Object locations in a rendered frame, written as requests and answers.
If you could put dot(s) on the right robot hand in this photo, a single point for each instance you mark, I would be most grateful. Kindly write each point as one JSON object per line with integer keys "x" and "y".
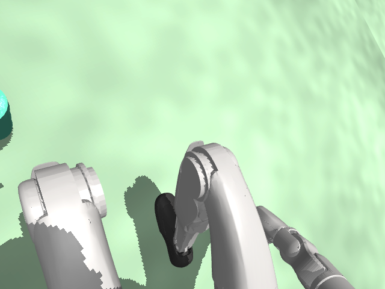
{"x": 270, "y": 222}

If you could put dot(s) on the right robot foot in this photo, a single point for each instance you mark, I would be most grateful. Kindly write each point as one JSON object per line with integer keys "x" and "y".
{"x": 166, "y": 219}

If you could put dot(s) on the cup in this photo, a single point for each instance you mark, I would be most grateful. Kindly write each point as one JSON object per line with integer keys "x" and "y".
{"x": 6, "y": 123}

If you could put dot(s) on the right robot arm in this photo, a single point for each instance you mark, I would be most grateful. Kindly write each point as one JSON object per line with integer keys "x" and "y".
{"x": 313, "y": 270}

